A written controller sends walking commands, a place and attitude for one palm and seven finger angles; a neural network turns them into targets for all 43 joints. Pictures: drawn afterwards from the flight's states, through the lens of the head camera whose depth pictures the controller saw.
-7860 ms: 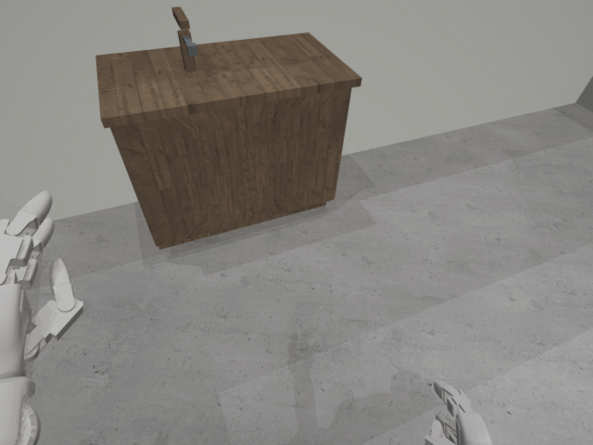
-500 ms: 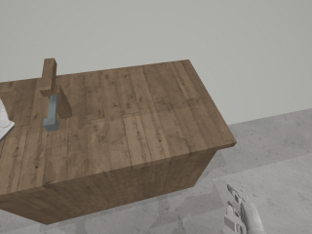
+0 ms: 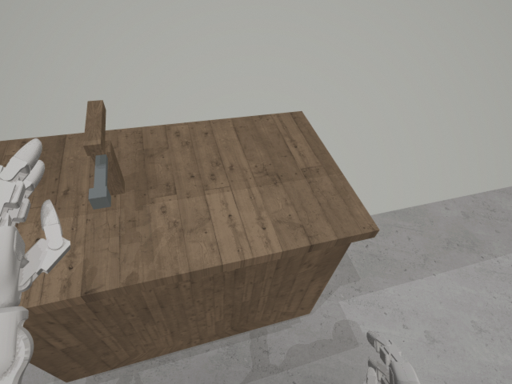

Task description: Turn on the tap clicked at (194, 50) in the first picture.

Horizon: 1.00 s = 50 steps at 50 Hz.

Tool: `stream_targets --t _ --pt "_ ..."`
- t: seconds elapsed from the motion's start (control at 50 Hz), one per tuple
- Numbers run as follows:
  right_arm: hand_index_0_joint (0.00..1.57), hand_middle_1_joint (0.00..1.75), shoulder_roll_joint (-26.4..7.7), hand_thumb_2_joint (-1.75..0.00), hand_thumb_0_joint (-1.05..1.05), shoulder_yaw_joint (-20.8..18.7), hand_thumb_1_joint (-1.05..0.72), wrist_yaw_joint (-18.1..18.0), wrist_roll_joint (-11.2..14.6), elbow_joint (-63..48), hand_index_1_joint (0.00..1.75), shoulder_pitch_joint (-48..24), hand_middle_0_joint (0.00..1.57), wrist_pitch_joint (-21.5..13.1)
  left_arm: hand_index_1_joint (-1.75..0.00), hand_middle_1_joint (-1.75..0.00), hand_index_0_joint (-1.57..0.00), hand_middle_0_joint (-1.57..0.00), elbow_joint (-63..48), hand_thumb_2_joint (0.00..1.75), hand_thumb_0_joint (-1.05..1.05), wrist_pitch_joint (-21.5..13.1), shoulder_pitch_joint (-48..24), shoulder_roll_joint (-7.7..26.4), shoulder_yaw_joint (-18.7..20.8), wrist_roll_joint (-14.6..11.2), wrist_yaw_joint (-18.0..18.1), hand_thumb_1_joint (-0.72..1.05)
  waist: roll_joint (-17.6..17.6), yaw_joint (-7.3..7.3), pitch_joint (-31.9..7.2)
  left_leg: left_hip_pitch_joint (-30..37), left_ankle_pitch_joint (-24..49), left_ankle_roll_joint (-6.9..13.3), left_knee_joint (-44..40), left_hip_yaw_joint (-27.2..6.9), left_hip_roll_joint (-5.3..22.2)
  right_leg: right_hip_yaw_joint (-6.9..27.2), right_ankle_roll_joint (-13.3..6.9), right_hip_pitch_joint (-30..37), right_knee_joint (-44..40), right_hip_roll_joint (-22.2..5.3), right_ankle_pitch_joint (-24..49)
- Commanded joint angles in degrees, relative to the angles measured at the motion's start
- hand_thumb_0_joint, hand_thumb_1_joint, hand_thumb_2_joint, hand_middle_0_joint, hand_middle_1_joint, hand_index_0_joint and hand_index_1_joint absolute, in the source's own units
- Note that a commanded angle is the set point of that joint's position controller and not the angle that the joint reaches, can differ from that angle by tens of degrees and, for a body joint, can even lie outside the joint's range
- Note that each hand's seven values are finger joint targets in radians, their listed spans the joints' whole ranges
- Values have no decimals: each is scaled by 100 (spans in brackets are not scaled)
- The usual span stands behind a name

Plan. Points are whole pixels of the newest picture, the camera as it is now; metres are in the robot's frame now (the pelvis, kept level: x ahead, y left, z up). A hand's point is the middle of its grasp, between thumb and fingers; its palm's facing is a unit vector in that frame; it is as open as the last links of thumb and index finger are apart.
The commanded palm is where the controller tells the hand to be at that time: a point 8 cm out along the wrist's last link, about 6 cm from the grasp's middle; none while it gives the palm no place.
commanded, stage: come to a stop and stand still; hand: left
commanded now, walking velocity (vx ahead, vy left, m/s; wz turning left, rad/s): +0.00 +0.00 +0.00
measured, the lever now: (100, 197) +0.38 +0.31 +0.04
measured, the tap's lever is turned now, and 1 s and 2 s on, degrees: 0 0 0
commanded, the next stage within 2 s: look again from close up in 0.56 s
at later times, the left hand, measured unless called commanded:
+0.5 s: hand (77, 220) +0.25 +0.25 +0.16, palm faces +0.38 -0.86 -0.35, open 7.4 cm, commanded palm +0.19 +0.29 +0.18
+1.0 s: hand (86, 219) +0.26 +0.24 +0.16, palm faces +0.38 -0.86 -0.36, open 7.4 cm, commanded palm +0.20 +0.28 +0.18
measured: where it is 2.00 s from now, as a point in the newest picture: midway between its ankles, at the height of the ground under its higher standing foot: outside the picture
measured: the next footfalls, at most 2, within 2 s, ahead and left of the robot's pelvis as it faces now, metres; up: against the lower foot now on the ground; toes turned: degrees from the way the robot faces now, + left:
none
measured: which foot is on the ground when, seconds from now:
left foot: down 0.00-1.00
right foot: down 0.00-1.00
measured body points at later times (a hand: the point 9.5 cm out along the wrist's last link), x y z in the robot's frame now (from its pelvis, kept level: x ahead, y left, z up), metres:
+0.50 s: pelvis +0.04 +0.00 +0.00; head +0.05 +0.03 +0.45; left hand +0.23 +0.30 +0.18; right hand +0.22 -0.21 -0.06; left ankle +0.05 +0.08 -0.74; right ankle +0.05 -0.12 -0.74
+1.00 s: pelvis +0.04 -0.01 +0.00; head +0.06 +0.01 +0.45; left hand +0.23 +0.29 +0.18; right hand +0.23 -0.23 -0.07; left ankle +0.05 +0.08 -0.74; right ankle +0.05 -0.12 -0.74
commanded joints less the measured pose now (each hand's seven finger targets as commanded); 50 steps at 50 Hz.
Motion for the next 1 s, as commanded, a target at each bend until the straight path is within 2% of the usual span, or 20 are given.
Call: stream_targets --t 0.0,0.02,0.04,0.24,0.32,0.34,0.42,0.44,0.52,0.54,0.56,0.62,0.64,0.72,0.74,0.82,0.84,0.92,0.94,0.98 --pt "20 30 -823 -90 0 -354 -90 -39 -4 -982 30 -671 20 -317 -30 -30 -20 -20 -1190 90 0 -367 -607 1014 568 18 91 90 572 -5 -405 -727 -1845 -122 -1140 -841 657 447 -52 664 -439 -204 -879" --pt "20 30 -815 -90 0 -342 -90 -34 -9 -958 30 -711 20 -304 -30 -30 -20 -20 -1343 90 0 -379 -679 1192 701 21 91 90 687 -16 -455 -632 -1728 -144 -1155 -845 651 408 -54 671 -453 -197 -782" --pt "20 30 -795 -90 0 -336 -90 -43 -16 -970 30 -692 20 -300 -30 -30 -20 -20 -1297 90 0 -383 -667 1019 590 -1 83 90 682 -29 -447 -624 -1642 -160 -1133 -859 637 401 -69 663 -443 -211 -785" --pt "20 30 -787 -90 0 -360 -90 -51 -10 -946 30 -721 20 -214 -30 -30 -20 -20 -1283 90 0 -284 -453 892 450 -94 62 90 689 -32 -741 16 1 -283 -845 -763 610 323 -91 707 -338 -258 297" --pt "20 30 -783 -90 0 -382 -90 -72 25 -982 30 -804 20 -158 -30 -30 -20 -20 -1413 90 0 -251 -331 1066 593 -128 67 90 688 -16 -799 146 368 -301 -785 -736 616 301 -81 738 -286 -273 539" --pt "20 30 -794 -90 0 -373 -90 -82 7 -997 30 -769 20 -131 -30 -30 -20 -20 -1342 90 0 -241 -296 927 476 -151 60 90 657 -27 -758 100 460 -314 -793 -758 613 289 -85 747 -288 -284 544" --pt "20 30 -789 -90 0 -387 -90 -101 28 -1027 30 -842 20 -95 -30 -30 -20 -20 -1499 90 0 -216 -195 1126 665 -185 82 90 708 -14 -857 167 643 -318 -716 -735 610 312 -85 843 -297 -330 727" --pt "20 30 -790 -90 0 -381 -90 -110 6 -1032 30 -803 20 -73 -30 -30 -20 -20 -1412 90 0 -203 -136 995 567 -207 78 90 566 -18 -855 168 722 -301 -686 -733 597 307 -86 863 -309 -342 785" --pt "20 30 -806 -90 0 -407 -90 -128 32 -1029 30 -861 20 -70 -30 -30 -20 -20 -1714 90 0 -192 -154 1151 670 -209 105 90 796 -30 -1024 375 1076 -337 -598 -715 612 312 -98 877 -245 -355 994" --pt "20 30 -816 -90 0 -395 -90 -133 3 -1031 30 -818 20 -47 -30 -30 -20 -20 -1613 90 0 -182 -100 990 538 -228 94 90 728 -33 -980 338 1215 -347 -616 -739 606 270 -97 879 -236 -338 1014" --pt "20 30 -798 -90 0 -415 -90 -137 26 -1071 30 -834 20 -48 -30 -30 -20 -20 -1644 90 0 -157 -70 1054 586 -228 105 90 697 -23 -1026 435 1323 -356 -567 -749 637 310 -99 882 -236 -368 1082" --pt "20 30 -810 -90 0 -414 -90 -150 39 -1033 30 -868 20 -30 -30 -30 -20 -20 -1661 90 0 -133 4 1097 631 -238 113 90 768 -34 -1029 495 1375 -359 -545 -717 636 321 -105 823 -247 -370 1108" --pt "20 30 -810 -90 0 -388 -90 -153 8 -1032 30 -829 20 4 -30 -30 -20 -20 -1510 90 0 -116 64 971 531 -257 103 90 693 -32 -967 396 1311 -355 -598 -723 631 283 -89 840 -268 -356 1053" --pt "20 30 -815 -90 0 -415 -90 -175 43 -1050 30 -899 20 24 -30 -30 -20 -20 -1650 90 0 -89 49 1127 660 -247 124 90 694 -41 -1018 425 1313 -351 -558 -726 626 322 -108 894 -273 -386 1153" --pt "20 30 -811 -90 0 -391 -90 -177 12 -1045 30 -854 20 51 -30 -30 -20 -20 -1515 90 0 -88 109 998 561 -273 108 90 545 -34 -1005 393 1264 -336 -594 -740 627 298 -97 881 -294 -382 1087" --pt "20 30 -809 -90 0 -406 -90 -196 47 -1063 30 -925 20 59 -30 -30 -20 -20 -1579 90 0 -31 112 1116 650 -277 127 90 559 -45 -956 379 1118 -304 -559 -719 607 371 -107 873 -361 -430 1143" --pt "20 30 -817 -90 0 -383 -90 -197 16 -1058 30 -882 20 77 -30 -30 -20 -20 -1442 90 0 -32 138 961 512 -291 110 90 539 -45 -907 328 975 -283 -606 -723 601 370 -102 825 -394 -423 1011" --pt "20 30 -814 -90 0 -404 -90 -213 45 -1059 30 -951 20 77 -30 -30 -20 -20 -1613 90 0 -5 53 1161 660 -282 140 90 611 -47 -948 376 882 -258 -587 -724 601 436 -109 842 -437 -445 1030" --pt "20 30 -814 -90 0 -382 -90 -212 17 -1047 30 -907 20 90 -30 -30 -20 -20 -1501 90 0 -10 62 998 532 -297 128 90 548 -49 -926 330 812 -243 -609 -725 588 413 -104 839 -458 -444 958" --pt "20 30 -818 -90 0 -393 -90 -215 26 -1070 30 -911 20 91 -30 -30 -20 -20 -1481 90 0 13 33 1002 518 -289 133 90 493 -45 -877 313 668 -241 -614 -719 574 457 -106 796 -506 -454 868"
